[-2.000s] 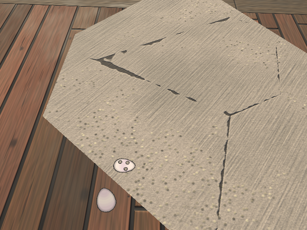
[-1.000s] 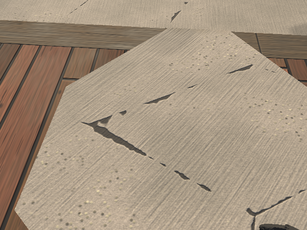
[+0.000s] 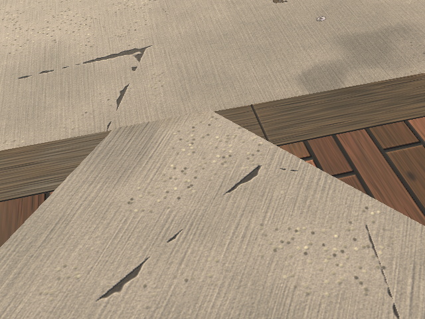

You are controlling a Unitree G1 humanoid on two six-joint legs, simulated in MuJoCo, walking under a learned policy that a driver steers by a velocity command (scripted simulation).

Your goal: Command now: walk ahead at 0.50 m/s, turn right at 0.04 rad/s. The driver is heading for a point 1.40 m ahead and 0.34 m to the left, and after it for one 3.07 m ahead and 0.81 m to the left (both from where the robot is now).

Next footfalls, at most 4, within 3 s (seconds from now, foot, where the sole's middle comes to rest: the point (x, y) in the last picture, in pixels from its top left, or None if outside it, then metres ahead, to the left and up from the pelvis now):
0.10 left None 0.25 0.14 -0.78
0.66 right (269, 295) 0.57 -0.10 -0.78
1.22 left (192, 210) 0.87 0.18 -0.78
1.66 right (228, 144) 1.20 0.05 -0.78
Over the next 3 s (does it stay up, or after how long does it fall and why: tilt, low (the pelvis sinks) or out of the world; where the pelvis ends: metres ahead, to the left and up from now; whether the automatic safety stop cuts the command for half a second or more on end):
stays up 1.62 0.58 -0.12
